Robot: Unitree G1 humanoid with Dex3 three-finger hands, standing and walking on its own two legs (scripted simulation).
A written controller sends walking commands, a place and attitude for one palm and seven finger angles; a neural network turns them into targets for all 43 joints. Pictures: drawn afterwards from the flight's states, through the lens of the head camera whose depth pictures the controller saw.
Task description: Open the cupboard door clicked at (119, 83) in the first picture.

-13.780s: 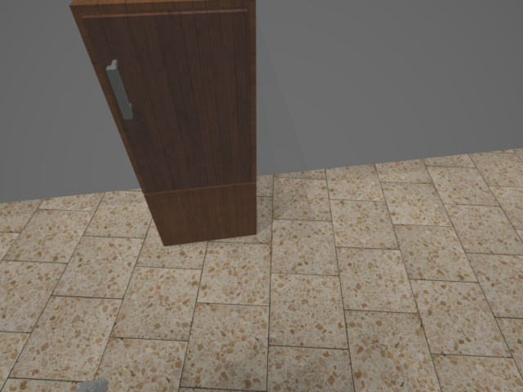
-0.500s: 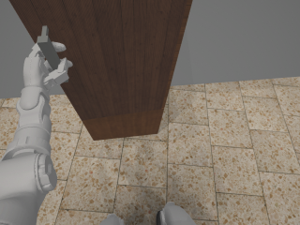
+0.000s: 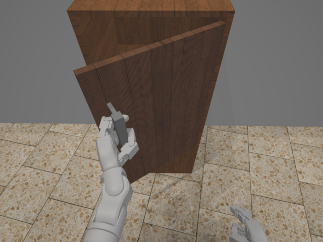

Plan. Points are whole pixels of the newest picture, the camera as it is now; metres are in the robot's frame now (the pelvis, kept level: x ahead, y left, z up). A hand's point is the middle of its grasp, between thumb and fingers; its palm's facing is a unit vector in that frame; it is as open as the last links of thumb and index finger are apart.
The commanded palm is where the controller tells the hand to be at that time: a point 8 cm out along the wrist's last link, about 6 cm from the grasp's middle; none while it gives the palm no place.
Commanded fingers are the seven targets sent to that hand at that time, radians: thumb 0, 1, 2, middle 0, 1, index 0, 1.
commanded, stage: pull the door open along its arc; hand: left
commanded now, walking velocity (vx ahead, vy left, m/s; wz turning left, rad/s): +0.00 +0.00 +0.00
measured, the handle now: (118, 128) +0.38 +0.13 +0.07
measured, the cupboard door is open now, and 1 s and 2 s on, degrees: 34 41 43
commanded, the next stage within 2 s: open thumb and fingers to let go in 0.16 s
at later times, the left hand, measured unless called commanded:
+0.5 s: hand (144, 155) +0.30 +0.05 +0.07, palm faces +0.45 -0.90 -0.03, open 7.1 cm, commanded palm +0.25 +0.09 +0.07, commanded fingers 0.00 -0.01 0.51 -0.34 -1.25 -0.34 -1.25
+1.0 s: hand (142, 159) +0.29 +0.06 +0.07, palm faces +0.37 -0.93 +0.00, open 14.7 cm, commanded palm +0.25 +0.10 +0.07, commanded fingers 0.00 -0.50 0.30 -0.17 -0.40 -0.17 -0.40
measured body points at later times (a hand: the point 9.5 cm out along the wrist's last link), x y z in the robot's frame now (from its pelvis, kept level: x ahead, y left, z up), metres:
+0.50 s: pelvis +0.00 -0.04 +0.00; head +0.02 -0.06 +0.45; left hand +0.27 +0.10 +0.07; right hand +0.18 -0.25 -0.10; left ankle -0.03 +0.11 -0.71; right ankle +0.01 -0.11 -0.71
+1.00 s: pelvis -0.02 -0.01 +0.00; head -0.01 -0.03 +0.45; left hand +0.27 +0.11 +0.07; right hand +0.15 -0.23 -0.10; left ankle -0.03 +0.11 -0.71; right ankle +0.01 -0.11 -0.71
